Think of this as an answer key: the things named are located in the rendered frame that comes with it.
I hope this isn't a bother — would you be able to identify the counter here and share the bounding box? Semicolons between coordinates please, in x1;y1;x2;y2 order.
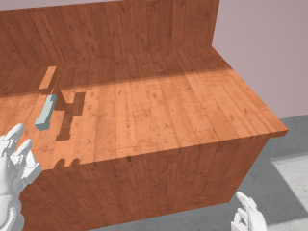
0;0;289;231

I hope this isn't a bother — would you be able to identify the tap lever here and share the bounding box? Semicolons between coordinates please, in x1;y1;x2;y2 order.
35;94;58;131

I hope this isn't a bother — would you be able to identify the robot left forearm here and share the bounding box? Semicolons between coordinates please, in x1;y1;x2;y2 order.
0;194;25;231

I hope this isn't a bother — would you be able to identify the robot left hand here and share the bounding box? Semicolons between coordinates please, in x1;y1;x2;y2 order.
0;123;42;199

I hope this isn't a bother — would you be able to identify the robot right hand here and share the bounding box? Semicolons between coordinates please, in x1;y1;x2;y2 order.
231;192;269;231

